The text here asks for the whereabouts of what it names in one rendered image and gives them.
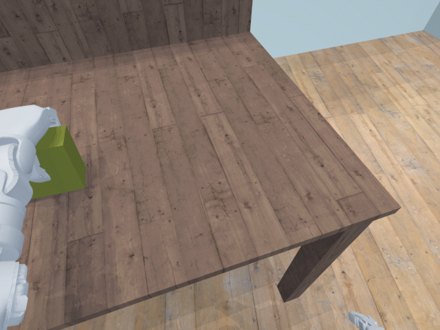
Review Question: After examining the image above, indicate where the sponge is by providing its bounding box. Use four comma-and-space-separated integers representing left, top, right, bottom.
29, 125, 86, 199

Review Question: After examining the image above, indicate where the right robot hand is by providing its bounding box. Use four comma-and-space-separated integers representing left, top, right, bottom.
349, 311, 385, 330

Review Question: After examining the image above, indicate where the table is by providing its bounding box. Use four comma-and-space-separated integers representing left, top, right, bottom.
0, 0, 401, 330

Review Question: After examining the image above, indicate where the left robot upper arm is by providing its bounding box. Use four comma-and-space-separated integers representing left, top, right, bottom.
0, 261, 29, 330

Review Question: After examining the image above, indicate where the left robot hand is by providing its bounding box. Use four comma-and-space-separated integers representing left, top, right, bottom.
0, 104, 61, 182

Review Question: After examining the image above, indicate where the left robot forearm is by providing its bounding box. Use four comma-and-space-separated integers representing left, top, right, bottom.
0, 133, 36, 261

